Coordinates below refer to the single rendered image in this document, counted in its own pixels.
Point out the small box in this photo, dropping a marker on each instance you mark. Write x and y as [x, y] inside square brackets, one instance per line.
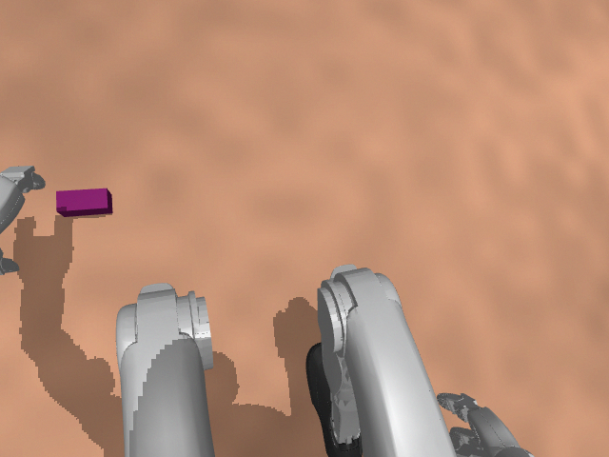
[83, 202]

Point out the left robot hand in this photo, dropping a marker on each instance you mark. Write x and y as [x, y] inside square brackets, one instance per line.
[13, 182]

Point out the right robot hand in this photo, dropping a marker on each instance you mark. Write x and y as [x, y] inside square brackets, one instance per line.
[488, 434]

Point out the right robot foot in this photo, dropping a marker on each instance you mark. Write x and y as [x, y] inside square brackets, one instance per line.
[320, 397]

